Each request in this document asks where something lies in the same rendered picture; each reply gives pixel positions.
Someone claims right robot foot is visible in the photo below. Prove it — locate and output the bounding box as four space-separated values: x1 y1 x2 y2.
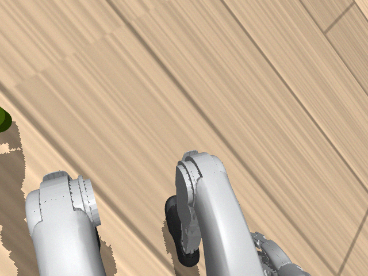
165 196 200 267

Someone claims right robot arm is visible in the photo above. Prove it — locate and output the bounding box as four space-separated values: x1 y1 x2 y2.
277 263 311 276

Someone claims right robot hand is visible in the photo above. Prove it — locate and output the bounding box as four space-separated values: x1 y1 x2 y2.
250 232 292 276

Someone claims tin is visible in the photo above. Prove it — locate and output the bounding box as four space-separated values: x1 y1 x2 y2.
0 107 12 133

